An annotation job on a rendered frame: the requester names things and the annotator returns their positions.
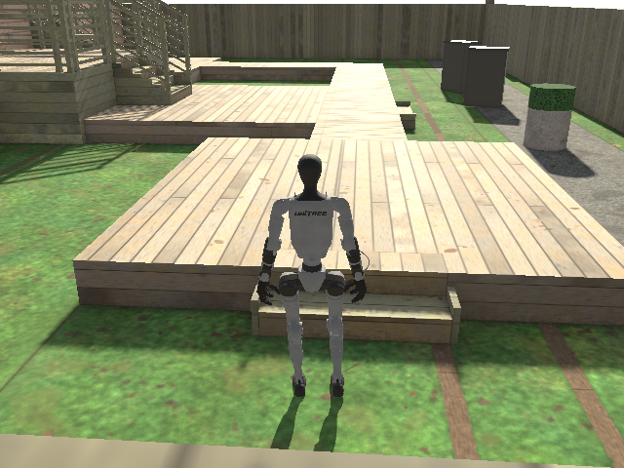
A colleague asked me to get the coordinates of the robot right forearm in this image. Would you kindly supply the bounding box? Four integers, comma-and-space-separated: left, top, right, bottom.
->
346, 236, 365, 281

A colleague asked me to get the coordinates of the right robot upper arm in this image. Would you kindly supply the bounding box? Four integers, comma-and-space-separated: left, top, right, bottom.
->
331, 196, 356, 251

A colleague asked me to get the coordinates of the robot left forearm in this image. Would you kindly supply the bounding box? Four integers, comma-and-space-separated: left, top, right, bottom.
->
258, 237, 277, 282

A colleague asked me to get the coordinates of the robot right shin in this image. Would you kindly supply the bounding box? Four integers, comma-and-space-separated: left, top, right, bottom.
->
330, 317, 343, 383

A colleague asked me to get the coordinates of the robot right thigh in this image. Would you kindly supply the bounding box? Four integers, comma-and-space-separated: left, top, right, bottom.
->
326, 271, 345, 334

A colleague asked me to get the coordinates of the left robot upper arm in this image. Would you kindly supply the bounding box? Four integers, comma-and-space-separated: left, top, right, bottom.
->
266, 197, 291, 252

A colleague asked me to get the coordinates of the robot left hand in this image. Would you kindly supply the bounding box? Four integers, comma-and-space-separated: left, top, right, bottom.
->
256, 280, 280, 305

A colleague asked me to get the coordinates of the robot right hand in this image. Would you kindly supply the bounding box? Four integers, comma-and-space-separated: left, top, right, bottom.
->
344, 277, 367, 303

